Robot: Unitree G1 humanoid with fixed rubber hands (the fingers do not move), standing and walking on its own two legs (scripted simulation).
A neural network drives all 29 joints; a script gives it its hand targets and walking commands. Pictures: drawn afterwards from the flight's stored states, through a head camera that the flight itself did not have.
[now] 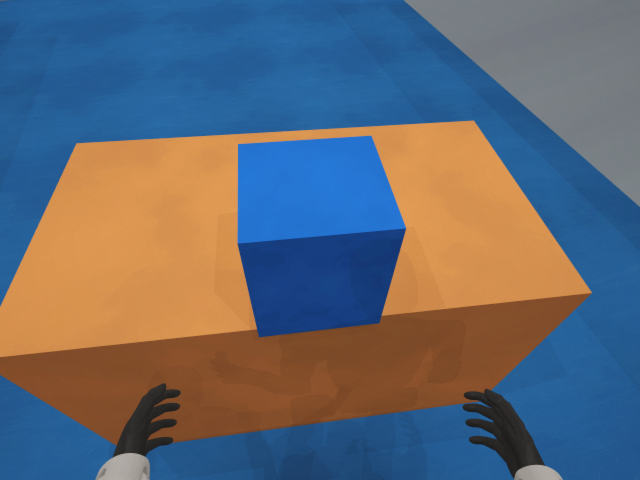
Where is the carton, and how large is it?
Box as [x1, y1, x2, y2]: [238, 136, 405, 336]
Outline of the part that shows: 371,136 238,144 238,247 259,336 379,322 404,234 405,226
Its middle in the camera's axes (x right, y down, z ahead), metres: -0.01 +0.00 +0.63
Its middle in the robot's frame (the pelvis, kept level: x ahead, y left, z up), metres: +0.48 +0.02 -0.01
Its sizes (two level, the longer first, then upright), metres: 0.210 0.200 0.250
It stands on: a pedestal, 0.63 m high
